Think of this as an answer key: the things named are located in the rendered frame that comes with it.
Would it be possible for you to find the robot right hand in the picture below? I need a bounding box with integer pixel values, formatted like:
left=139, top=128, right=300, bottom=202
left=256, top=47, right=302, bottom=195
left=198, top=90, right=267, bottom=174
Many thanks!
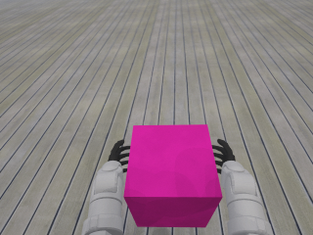
left=211, top=139, right=236, bottom=174

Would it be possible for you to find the carton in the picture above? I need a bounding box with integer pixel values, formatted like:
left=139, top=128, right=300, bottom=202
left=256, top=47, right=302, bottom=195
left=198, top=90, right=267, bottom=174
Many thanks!
left=123, top=124, right=223, bottom=228

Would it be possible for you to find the robot left hand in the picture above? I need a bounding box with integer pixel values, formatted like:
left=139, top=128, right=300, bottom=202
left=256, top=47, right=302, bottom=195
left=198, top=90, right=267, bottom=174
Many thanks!
left=108, top=139, right=131, bottom=173

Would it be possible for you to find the left robot forearm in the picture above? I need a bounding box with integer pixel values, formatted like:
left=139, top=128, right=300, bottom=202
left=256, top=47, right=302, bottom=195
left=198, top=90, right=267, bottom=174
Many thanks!
left=81, top=161, right=124, bottom=235

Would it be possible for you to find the right robot forearm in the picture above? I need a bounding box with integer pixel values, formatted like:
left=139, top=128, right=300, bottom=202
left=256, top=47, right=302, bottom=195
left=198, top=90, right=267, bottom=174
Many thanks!
left=221, top=161, right=274, bottom=235

